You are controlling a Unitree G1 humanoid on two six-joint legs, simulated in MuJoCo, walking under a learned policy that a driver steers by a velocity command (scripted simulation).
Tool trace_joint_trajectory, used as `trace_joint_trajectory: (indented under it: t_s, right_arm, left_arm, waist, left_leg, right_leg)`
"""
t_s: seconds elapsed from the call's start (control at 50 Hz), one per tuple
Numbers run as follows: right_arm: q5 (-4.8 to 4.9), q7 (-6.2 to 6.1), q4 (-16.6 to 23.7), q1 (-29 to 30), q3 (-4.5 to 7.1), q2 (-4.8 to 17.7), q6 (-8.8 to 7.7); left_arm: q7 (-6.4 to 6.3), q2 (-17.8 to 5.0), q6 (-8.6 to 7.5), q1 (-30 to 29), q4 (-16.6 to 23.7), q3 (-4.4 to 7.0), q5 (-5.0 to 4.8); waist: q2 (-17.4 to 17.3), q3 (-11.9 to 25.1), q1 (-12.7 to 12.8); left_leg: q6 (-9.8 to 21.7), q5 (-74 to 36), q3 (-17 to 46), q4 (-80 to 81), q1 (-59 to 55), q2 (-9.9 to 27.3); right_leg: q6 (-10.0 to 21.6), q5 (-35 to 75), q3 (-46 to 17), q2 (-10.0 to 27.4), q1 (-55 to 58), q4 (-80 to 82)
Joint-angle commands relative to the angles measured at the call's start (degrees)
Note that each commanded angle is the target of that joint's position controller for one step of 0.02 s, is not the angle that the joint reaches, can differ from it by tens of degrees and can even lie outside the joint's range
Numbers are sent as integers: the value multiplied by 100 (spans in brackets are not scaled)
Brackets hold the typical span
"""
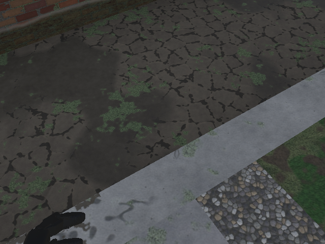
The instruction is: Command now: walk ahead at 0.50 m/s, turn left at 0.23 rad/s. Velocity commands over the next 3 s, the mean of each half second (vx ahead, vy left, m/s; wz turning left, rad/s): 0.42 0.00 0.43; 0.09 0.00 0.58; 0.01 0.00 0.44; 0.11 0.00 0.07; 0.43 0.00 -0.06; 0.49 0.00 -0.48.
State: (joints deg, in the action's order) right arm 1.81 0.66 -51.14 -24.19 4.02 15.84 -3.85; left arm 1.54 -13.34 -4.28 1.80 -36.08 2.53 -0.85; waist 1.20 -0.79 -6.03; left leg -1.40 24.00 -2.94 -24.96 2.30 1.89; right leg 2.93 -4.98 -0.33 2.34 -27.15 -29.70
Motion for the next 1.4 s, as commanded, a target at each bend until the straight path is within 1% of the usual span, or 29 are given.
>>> trace_joint_trajectory:
  t_s: [0.02, 0.04, 0.06, 0.12, 0.24, 0.34, 0.42, 0.44, 0.46, 0.48, 0.5, 0.52, 0.54, 0.56, 0.62, 0.74, 0.82, 0.9, 0.92, 0.94, 0.96, 1.0, 1.04, 1.08, 1.22, 1.34, 1.36, 1.38, 1.4]
  right_arm:
    - [-98, -49, 650, -66, -151, -68, -193]
    - [66, -41, 573, 49, -10, 484, -233]
    - [136, -45, 679, 443, 86, 739, -217]
    - [17, -96, 726, 664, 115, 528, -26]
    - [-64, -62, 928, 965, 78, 192, 244]
    - [-183, 108, 1271, 1718, -5, -19, 277]
    - [-188, 118, 1320, 1021, 171, 319, 388]
    - [-235, 57, 1167, 389, 317, 617, 390]
    - [-269, -116, 1245, 25, 497, 1419, 456]
    - [-390, -130, 1524, 491, 371, 1654, 470]
    - [-320, -6, 1745, 604, 268, 1404, 520]
    - [-323, 67, 1698, 876, 259, 1137, 559]
    - [-244, 51, 1752, 1135, 181, 831, 588]
    - [-219, -21, 1822, 1384, 98, 586, 615]
    - [-359, -150, 1997, 1446, 134, 719, 591]
    - [-221, -366, 2181, 1304, 183, 709, 715]
    - [-221, -336, 2296, 1248, 231, 742, 781]
    - [-10, -334, 2286, 1244, 230, 778, 866]
    - [46, -338, 2296, 1290, 223, 760, 862]
    - [9, -352, 2307, 1120, 183, 538, 862]
    - [91, -339, 2469, 1210, 263, 622, 807]
    - [-18, -298, 2014, 872, 447, 1113, 754]
    - [-32, -360, 1747, 630, 379, 828, 908]
    - [40, -333, 1775, 754, 305, 668, 952]
    - [19, -230, 2079, 1476, -19, 282, 847]
    - [-42, -157, 1641, 650, -23, 324, 702]
    - [-130, -156, 1600, 557, -1, 450, 704]
    - [-187, -215, 1693, 534, 117, 1042, 720]
    - [-356, -134, 1694, 620, 78, 993, 668]
  left_arm:
    - [-166, -1908, 36, 2364, -139, 635, 180]
    - [-126, -1454, 55, 2474, -212, 522, 134]
    - [-120, -1127, 50, 2192, -253, 409, 68]
    - [-102, -582, -21, 1353, -340, 248, 117]
    - [-211, -745, -238, 1324, -688, 368, 200]
    - [-386, -882, -20, 1409, -776, 389, 175]
    - [-435, -1177, 172, 1221, -690, 459, -90]
    - [-407, -1143, 165, 1132, -660, 441, -151]
    - [-433, -914, 89, 1210, -555, 363, -36]
    - [-345, -479, 0, 2061, -504, 182, 148]
    - [-298, -934, 31, 2234, -638, 266, 56]
    - [-325, -1059, 149, 1812, -515, 277, -165]
    - [-430, -969, 268, 1410, -503, 280, -129]
    - [-531, -963, 396, 1280, -530, 305, -48]
    - [-547, -888, 540, 1405, -535, 333, 56]
    - [-500, -603, 499, 853, -378, 162, 107]
    - [-345, -698, 438, 760, -391, 185, 68]
    - [-219, -737, 299, 1048, -439, 228, 66]
    - [-219, -811, 287, 1277, -518, 264, 143]
    - [-230, -1181, 313, 1499, -524, 348, 274]
    - [-182, -1690, 344, 1309, -490, 463, 382]
    - [-245, -1060, 325, 331, -25, 307, 330]
    - [-316, -741, 379, 63, 107, 186, 160]
    - [-378, -628, 439, 178, 177, 121, 202]
    - [-478, -1044, 715, 876, 169, 287, 177]
    - [-484, -1087, 767, 630, 44, 266, -148]
    - [-464, -941, 709, 851, -98, 221, -130]
    - [-398, -449, 632, 982, 14, 71, 134]
    - [-446, -616, 557, 450, 252, 109, 95]
  waist:
    - [1408, 2103, 1134]
    - [1150, 2153, 1321]
    - [903, 1270, 1265]
    - [687, 339, 731]
    - [264, -19, 537]
    - [309, -202, 713]
    - [627, 275, 284]
    - [309, 656, -57]
    - [-877, 999, -200]
    - [-1910, 1935, 571]
    - [-1258, 2662, 403]
    - [-1061, 2267, 416]
    - [-506, 1347, 493]
    - [-524, 839, 597]
    - [-658, 648, 806]
    - [-783, 833, 657]
    - [-1149, 637, 523]
    - [-1163, 630, 639]
    - [-974, 610, 775]
    - [-42, 711, 721]
    - [1908, 189, 546]
    - [806, 54, 267]
    - [542, 18, 229]
    - [581, -24, 360]
    - [966, 325, 962]
    - [867, 501, 534]
    - [389, 537, 508]
    - [-1366, 806, 757]
    - [-1999, 663, 488]
  left_leg:
    - [204, 800, 238, -3863, 3504, -245]
    - [205, 1079, 859, -4679, 4130, -113]
    - [239, 686, 818, -4947, 4531, 122]
    - [222, -381, 839, -4477, 3937, 569]
    - [105, -1721, 916, -3382, 3886, 571]
    - [237, -2833, 141, -1889, 3071, 180]
    - [521, -2015, -337, -1363, 1899, -349]
    - [737, -2711, -373, -747, 918, -563]
    - [1290, -5997, 1098, -515, -193, 447]
    - [2373, -7970, 3332, -453, -1179, 1799]
    - [2610, -7173, 3423, -314, -1130, 1946]
    - [2512, -4122, 3450, 173, -547, 1816]
    - [2091, -2547, 3142, 377, 307, 1447]
    - [1821, -1829, 2807, 499, 1058, 1117]
    - [1720, -1741, 2513, 658, 1938, 678]
    - [1564, -1279, 2730, 579, 1431, 482]
    - [1505, -381, 3212, 737, 1556, 485]
    - [1177, 86, 3599, 590, 1565, 330]
    - [936, 474, 3432, 377, 1900, 103]
    - [602, 976, 2703, -872, 2489, -511]
    - [331, 1363, 1289, -2427, 3394, -1496]
    - [103, 613, 1433, -4313, 3374, -1009]
    - [-97, 61, 1267, -5237, 3413, -943]
    - [-283, -134, 1028, -5663, 3417, -869]
    - [-416, 417, 396, -3078, 3033, -207]
    - [196, -1009, -114, -372, 1190, -344]
    - [365, -1810, 244, 209, 595, -259]
    - [807, -3870, 2034, 153, -310, 1103]
    - [1849, -4023, 2750, 490, 639, 1958]
  right_leg:
    - [1293, -330, -3130, 2275, 4879, 519]
    - [1432, -1357, -3796, 2258, 4632, 986]
    - [1218, -1504, -3013, 2047, 4037, 1090]
    - [858, -790, -1504, 1451, 2260, 1617]
    - [818, 755, -34, 1390, 1801, 1905]
    - [496, 2100, 988, 1182, 1511, 1099]
    - [180, 3434, 1176, 1162, 1678, -462]
    - [-62, 3078, 1254, 849, 1494, -1539]
    - [-579, 326, 1294, 220, 368, -3855]
    - [-808, -3632, 231, -507, -750, -5622]
    - [-764, -3576, -791, -258, -689, -6031]
    - [-621, -3089, -663, -241, -1172, -5924]
    - [-561, -2795, -563, -54, -1385, -5409]
    - [-562, -2407, -552, 19, -1222, -5046]
    - [-547, -1784, -470, -192, -548, -4666]
    - [-638, -1547, -568, -267, -490, -3043]
    - [-555, -1678, -546, -309, 17, -1965]
    - [-241, -1298, -448, -343, 924, -367]
    - [-89, -755, -506, -141, 1473, 334]
    - [257, -547, -1562, 983, 2014, 848]
    - [946, 84, -3020, 1962, 1452, 1569]
    - [826, 32, -2260, 1688, 1070, 1260]
    - [610, -77, -1384, 1176, 1186, 1115]
    - [747, 82, -906, 1003, 1269, 1085]
    - [1038, 282, -695, 1320, 2257, 787]
    - [880, 854, -557, 1361, 1471, 327]
    - [452, 22, -310, 1126, 1077, -50]
    - [-237, -1907, 376, 490, -36, -1581]
    - [-453, -3180, 130, 53, -448, -2170]
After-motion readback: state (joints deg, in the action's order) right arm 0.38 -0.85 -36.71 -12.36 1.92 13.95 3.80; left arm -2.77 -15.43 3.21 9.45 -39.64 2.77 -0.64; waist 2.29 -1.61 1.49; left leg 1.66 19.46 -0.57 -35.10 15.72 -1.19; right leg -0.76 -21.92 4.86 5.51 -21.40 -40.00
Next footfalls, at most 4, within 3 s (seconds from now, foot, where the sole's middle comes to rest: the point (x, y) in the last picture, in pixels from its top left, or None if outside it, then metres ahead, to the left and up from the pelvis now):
0.46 left None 0.35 0.16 -0.76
0.92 right None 0.38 -0.08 -0.76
1.36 left None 0.17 0.07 -0.76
1.70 right None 0.33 -0.11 -0.76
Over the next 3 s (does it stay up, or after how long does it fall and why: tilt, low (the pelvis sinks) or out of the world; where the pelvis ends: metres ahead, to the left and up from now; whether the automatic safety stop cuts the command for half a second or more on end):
stays up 0.45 0.17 0.00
